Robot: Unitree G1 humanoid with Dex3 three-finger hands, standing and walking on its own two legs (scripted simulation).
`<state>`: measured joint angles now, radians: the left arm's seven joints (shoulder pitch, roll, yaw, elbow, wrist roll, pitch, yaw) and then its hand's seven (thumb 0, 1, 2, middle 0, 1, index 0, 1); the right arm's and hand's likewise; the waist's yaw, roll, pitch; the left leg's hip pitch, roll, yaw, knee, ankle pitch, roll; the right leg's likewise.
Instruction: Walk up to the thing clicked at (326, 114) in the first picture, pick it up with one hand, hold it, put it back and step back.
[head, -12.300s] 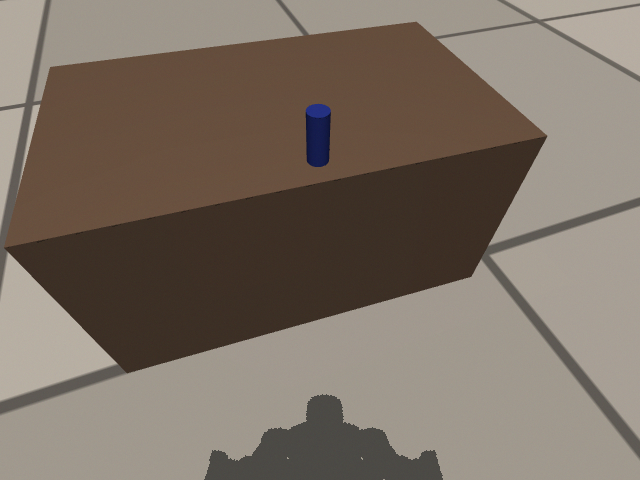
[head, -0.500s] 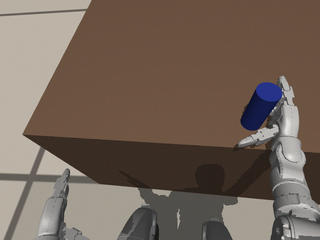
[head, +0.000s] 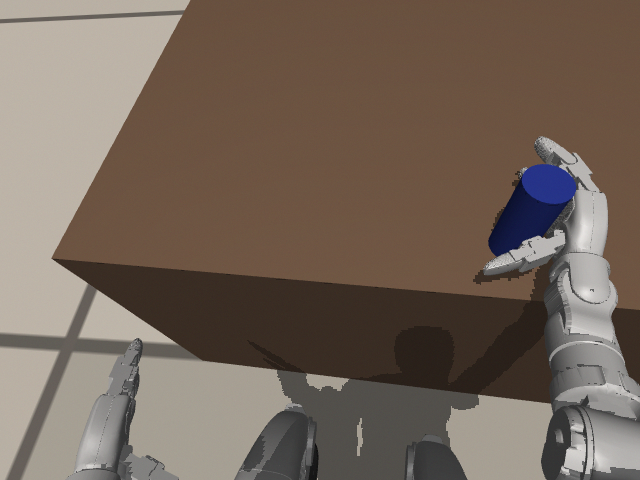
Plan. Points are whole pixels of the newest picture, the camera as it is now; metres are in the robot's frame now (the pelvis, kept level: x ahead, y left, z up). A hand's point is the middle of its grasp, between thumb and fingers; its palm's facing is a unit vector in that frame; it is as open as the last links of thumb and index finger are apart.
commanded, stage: close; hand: right
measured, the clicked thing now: (526, 217) +0.44 -0.18 +0.03
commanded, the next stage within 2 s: settle in 0.38 s
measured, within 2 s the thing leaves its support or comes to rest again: leaves its support in 0.72 s
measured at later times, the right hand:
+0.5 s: hand (524, 218) +0.44 -0.18 +0.03, palm faces +0.12 +0.99 +0.00, open 8.1 cm
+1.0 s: hand (541, 195) +0.45 -0.18 +0.07, palm faces +0.12 +0.99 -0.01, open 7.8 cm
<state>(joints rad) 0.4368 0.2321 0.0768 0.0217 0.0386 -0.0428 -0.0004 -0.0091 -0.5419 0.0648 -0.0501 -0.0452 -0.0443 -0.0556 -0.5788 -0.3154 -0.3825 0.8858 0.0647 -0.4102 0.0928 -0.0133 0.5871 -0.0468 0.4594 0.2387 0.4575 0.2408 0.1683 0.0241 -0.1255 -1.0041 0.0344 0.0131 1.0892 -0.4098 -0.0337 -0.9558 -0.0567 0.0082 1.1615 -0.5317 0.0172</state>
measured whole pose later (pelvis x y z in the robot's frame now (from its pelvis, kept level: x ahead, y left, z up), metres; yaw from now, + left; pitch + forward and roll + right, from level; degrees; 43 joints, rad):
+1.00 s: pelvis +0.01 +0.00 +0.02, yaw +0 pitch +15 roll +1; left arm 0.39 0.23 0.07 0.14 0.02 -0.04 0.03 -0.01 -0.53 0.06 -0.06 -0.05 -0.06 -0.06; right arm -0.56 -0.31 -0.33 0.85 0.08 -0.34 0.07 0.01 0.17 -1.12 0.84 1.13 0.87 1.15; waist 0.13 0.02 -0.10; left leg -0.85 0.04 0.01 0.97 -0.38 -0.04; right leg -0.80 -0.05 0.00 1.03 -0.49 0.02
